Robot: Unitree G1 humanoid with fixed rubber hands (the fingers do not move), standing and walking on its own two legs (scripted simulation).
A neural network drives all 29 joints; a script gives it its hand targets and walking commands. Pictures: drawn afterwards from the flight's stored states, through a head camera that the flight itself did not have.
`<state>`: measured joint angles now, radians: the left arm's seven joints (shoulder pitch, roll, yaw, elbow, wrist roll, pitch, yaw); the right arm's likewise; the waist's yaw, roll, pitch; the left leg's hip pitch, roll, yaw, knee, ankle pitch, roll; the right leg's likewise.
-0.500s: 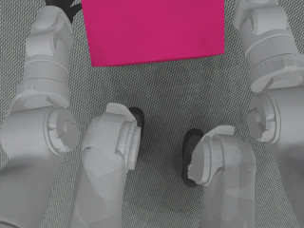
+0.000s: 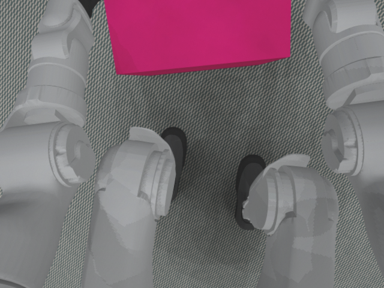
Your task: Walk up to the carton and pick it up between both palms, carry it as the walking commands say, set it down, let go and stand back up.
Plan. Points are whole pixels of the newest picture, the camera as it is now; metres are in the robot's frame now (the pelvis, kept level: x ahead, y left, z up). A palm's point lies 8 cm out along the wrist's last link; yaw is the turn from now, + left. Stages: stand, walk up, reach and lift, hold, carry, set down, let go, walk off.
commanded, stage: set down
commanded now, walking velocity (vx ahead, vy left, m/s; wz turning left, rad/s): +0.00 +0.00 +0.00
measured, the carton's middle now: (196, 1) +0.54 +0.10 -0.26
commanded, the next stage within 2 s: let go in 1.98 s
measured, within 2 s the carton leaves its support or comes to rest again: neither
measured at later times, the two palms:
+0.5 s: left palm (58, 8) +0.48 +0.32 -0.19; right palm out of the picture +0.58 -0.07 -0.19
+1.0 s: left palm out of the picture +0.47 +0.33 -0.07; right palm out of the picture +0.60 -0.05 -0.06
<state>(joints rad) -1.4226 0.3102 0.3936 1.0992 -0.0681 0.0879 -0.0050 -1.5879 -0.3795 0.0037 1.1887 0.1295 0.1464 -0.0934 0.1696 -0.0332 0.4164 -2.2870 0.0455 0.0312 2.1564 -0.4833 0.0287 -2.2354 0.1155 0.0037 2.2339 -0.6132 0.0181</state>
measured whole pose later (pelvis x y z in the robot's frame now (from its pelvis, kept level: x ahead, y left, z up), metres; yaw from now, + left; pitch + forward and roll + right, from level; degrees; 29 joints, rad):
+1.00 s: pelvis +0.00 +0.00 +0.06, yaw +3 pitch +34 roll -3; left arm -1.27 0.38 0.24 0.83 -0.20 0.17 0.09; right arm -1.49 -0.40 -0.09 1.00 0.12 0.20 -0.08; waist 0.15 -0.01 0.36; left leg -2.11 -0.03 -0.01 1.98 -0.46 0.03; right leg -1.99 0.05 -0.04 2.05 -0.65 0.01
